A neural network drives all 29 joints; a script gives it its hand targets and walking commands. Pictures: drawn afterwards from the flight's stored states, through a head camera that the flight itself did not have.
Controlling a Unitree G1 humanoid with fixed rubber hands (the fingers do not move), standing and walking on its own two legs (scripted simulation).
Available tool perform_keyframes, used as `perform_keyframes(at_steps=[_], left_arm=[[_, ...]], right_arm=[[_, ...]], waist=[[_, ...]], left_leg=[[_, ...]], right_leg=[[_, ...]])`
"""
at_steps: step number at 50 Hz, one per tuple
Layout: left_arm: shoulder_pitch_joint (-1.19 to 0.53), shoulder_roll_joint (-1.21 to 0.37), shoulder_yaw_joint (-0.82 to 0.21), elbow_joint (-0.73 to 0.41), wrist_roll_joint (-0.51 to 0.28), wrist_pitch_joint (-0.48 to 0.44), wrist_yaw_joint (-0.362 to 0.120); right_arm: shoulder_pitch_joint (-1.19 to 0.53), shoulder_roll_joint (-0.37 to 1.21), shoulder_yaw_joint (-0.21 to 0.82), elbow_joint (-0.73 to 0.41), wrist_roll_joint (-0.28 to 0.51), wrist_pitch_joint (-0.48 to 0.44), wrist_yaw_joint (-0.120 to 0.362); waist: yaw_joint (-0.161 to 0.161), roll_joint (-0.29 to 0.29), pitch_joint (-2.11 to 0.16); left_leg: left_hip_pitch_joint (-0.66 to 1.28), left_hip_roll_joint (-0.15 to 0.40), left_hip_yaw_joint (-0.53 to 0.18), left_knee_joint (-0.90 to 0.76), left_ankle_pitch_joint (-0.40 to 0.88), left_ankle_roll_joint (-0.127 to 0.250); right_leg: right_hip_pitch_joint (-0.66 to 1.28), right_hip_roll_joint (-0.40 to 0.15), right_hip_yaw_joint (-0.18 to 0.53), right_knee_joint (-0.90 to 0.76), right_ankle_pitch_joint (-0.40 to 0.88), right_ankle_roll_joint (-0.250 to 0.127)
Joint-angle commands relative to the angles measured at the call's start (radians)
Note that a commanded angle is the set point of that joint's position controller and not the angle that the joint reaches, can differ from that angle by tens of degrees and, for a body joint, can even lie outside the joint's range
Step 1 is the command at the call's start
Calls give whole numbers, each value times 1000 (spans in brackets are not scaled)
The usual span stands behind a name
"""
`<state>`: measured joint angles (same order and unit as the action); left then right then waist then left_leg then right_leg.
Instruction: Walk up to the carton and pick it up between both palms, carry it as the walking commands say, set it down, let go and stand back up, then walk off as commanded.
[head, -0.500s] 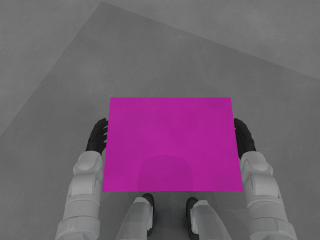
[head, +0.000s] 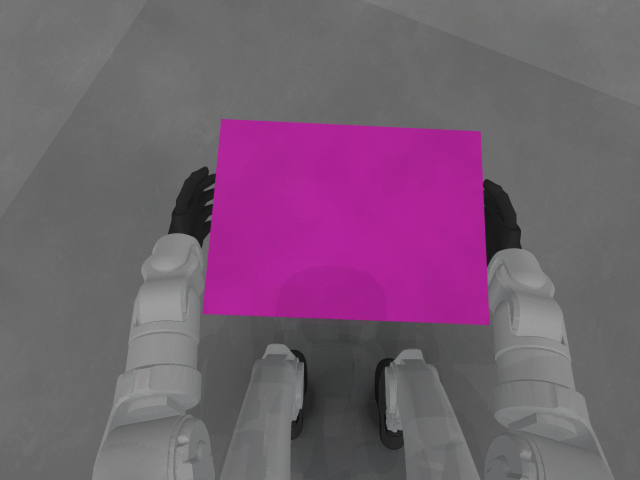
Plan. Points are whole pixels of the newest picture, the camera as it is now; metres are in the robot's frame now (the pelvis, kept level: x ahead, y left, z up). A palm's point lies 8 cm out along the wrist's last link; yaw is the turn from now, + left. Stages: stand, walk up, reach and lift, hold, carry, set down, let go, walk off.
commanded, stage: set down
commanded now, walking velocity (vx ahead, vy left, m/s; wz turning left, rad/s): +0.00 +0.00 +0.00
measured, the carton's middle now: (339, 243) +0.41 +0.01 -0.16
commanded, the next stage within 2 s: none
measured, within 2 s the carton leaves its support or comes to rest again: neither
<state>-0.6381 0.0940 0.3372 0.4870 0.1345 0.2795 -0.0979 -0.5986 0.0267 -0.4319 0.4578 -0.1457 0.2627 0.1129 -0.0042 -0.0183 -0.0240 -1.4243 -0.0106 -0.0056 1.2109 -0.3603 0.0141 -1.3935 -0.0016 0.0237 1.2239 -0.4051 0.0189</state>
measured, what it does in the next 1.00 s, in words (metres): lowers itself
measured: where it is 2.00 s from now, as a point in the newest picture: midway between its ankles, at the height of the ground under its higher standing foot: (340, 414)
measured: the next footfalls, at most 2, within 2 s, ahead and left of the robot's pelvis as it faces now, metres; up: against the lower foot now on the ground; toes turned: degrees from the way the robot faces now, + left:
none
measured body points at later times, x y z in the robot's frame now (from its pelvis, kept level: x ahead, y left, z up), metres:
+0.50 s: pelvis -0.02 +0.01 -0.07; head +0.27 +0.03 +0.27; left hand +0.44 +0.21 -0.19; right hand +0.43 -0.17 -0.19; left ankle +0.09 +0.11 -0.61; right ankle +0.07 -0.13 -0.61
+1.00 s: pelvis -0.03 +0.00 -0.14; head +0.30 +0.02 +0.17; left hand +0.47 +0.21 -0.28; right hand +0.45 -0.17 -0.27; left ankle +0.09 +0.11 -0.61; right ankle +0.07 -0.13 -0.61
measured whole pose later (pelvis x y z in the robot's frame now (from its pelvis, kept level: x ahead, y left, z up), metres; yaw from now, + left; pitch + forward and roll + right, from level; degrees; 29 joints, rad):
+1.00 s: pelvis -0.03 +0.00 -0.14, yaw -1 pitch +48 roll -2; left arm -0.98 0.22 0.34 0.59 0.08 0.29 -0.07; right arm -0.93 -0.06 -0.44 0.55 -0.05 0.27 0.03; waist 0.00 -0.03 -0.03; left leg -2.07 -0.01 -0.01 1.66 -0.42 0.01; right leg -2.03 0.02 0.02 1.67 -0.48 0.03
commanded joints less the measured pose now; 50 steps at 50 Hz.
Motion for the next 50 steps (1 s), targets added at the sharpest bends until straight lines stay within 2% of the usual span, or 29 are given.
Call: perform_keyframes(at_steps=[1, 2, 4, 5, 12, 18, 23, 26, 28, 30, 35, 37, 38, 45, 50], left_arm=[[-597, -905, -439, 57, -95, -30, -186], [-600, -910, -443, 65, -99, -28, -185], [-600, -909, -451, 52, -105, -30, -182], [-615, -912, -466, 32, -117, -31, -180], [-643, -892, -502, 8, -147, -36, -160], [-709, -857, -499, 23, -151, -31, -140], [-757, -846, -473, 60, -138, -17, -134], [-809, -835, -472, 54, -138, -12, -128], [-832, -835, -465, 60, -142, -10, -128], [-850, -827, -465, 67, -142, -7, -127], [-884, -807, -447, 96, -142, -4, -129], [-895, -793, -439, 103, -145, -6, -129], [-911, -786, -438, 101, -149, -9, -132], [-932, -747, -426, 136, -151, -15, -134], [-969, -697, -431, 114, -167, -29, -133]], right_arm=[[-764, 802, 619, -27, 123, -27, 136], [-772, 793, 618, -35, 127, -29, 133], [-787, 799, 633, -55, 134, -33, 128], [-790, 791, 639, -68, 142, -35, 125], [-845, 769, 676, -112, 180, -46, 103], [-891, 714, 643, -80, 177, -46, 87], [-942, 693, 607, -41, 168, -34, 86], [-967, 685, 584, -15, 175, -29, 91], [-997, 683, 581, -11, 177, -26, 93], [-1014, 682, 578, -10, 185, -26, 92], [-1069, 672, 570, -9, 192, -25, 91], [-1087, 671, 578, -8, 200, -26, 88], [-1085, 671, 571, 8, 195, -24, 86], [-1121, 654, 571, 14, 204, -30, 71], [-1148, 643, 599, -7, 221, -37, 55]], waist=[[85, -20, -978], [80, -4, -996], [85, -15, -1042], [78, -9, -1077], [88, -4, -1170], [78, 25, -1133], [77, 25, -1090], [77, 45, -1088], [76, 30, -1083], [81, 44, -1099], [84, 36, -1094], [95, 32, -1095], [87, 19, -1083], [100, 23, -1069], [110, 3, -1120]], left_leg=[[374, -126, -28, 24, 159, -9], [370, -126, -25, 36, 160, -12], [357, -129, -27, 59, 195, -12], [359, -128, -27, 72, 217, -15], [307, -128, -22, 150, 276, -20], [244, -126, -18, 189, 216, -26], [193, -125, -15, 212, 150, -24], [191, -123, -13, 226, 128, -28], [166, -122, -11, 241, 124, -25], [157, -121, -2, 258, 122, -27], [110, -118, 4, 295, 124, -23], [83, -117, 11, 314, 129, -22], [64, -116, 10, 319, 131, -20], [-3, -109, 18, 372, 143, -20], [-33, -106, 22, 421, 187, -18]], right_leg=[[147, 161, -24, 6, 101, -27], [140, 161, -23, 17, 105, -27], [132, 167, -28, 46, 137, -24], [128, 168, -30, 59, 156, -24], [74, 175, -37, 140, 198, -18], [-27, 174, -50, 187, 131, -24], [-100, 175, -64, 222, 64, -23], [-149, 175, -71, 245, 37, -25], [-160, 175, -74, 260, 37, -23], [-173, 172, -74, 274, 30, -23], [-208, 167, -79, 310, 27, -19], [-216, 165, -75, 323, 30, -17], [-219, 166, -79, 329, 33, -15], [-266, 160, -79, 385, 42, -13], [-256, 160, -79, 430, 84, -6]])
